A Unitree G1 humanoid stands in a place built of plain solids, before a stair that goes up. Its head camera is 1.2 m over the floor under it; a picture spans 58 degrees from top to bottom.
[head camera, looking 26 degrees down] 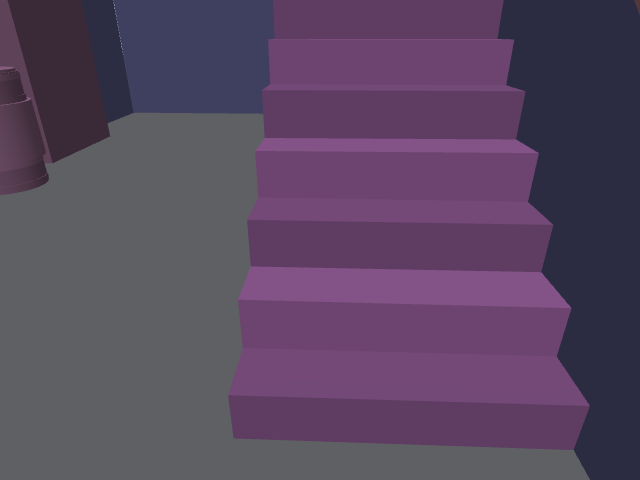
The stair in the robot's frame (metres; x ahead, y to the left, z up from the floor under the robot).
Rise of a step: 0.19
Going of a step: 0.23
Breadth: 1.09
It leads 2 degrees to the right of straight ahead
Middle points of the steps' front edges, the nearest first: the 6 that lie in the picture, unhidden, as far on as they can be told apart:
0.96 -0.26 0.19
1.18 -0.27 0.39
1.41 -0.28 0.58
1.65 -0.29 0.77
1.88 -0.30 0.97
2.12 -0.31 1.16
